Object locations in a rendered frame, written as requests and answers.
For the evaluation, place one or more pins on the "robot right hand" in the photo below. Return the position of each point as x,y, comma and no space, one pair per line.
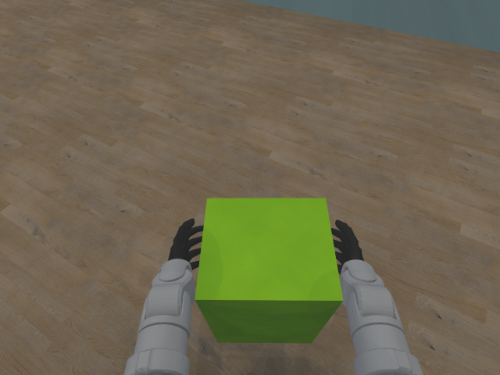
349,246

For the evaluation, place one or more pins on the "carton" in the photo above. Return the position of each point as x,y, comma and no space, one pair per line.
267,271

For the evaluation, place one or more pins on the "robot left hand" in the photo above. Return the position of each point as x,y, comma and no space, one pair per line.
181,244

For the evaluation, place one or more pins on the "robot left forearm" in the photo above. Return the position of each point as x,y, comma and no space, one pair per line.
162,338

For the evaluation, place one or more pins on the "robot right forearm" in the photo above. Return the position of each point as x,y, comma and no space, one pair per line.
374,323

